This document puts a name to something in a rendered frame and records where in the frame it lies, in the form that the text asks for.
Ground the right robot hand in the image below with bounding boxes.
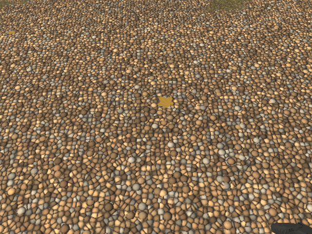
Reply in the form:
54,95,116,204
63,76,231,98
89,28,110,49
271,222,312,234

